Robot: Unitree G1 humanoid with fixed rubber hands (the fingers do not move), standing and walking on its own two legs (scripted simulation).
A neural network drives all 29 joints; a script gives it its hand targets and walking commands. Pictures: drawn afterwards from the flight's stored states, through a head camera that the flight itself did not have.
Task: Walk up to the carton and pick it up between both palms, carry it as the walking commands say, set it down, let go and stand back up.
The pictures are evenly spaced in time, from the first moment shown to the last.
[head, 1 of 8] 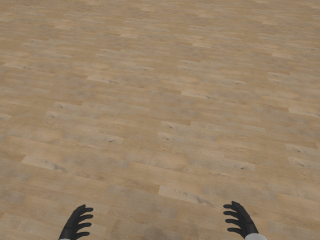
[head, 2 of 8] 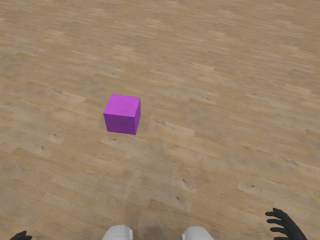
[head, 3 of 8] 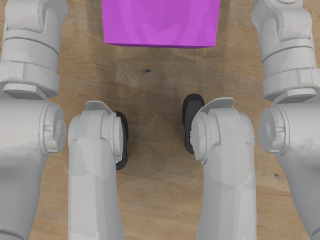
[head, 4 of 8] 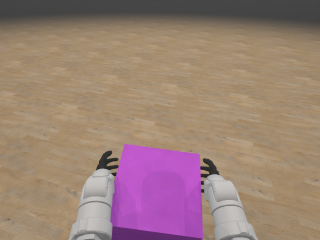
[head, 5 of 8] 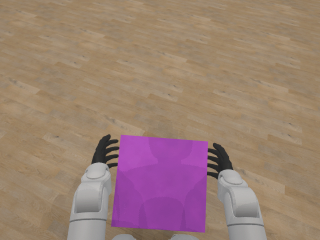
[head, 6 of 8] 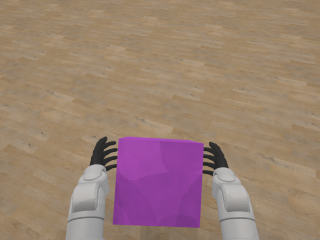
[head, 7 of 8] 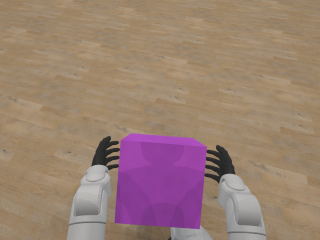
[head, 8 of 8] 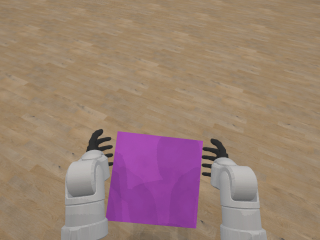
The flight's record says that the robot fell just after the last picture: no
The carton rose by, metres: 0.67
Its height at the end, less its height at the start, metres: +0.60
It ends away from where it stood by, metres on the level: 19.53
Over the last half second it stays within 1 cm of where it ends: no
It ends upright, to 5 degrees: no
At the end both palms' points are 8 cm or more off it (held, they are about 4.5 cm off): no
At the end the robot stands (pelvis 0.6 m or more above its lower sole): yes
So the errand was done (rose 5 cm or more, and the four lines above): no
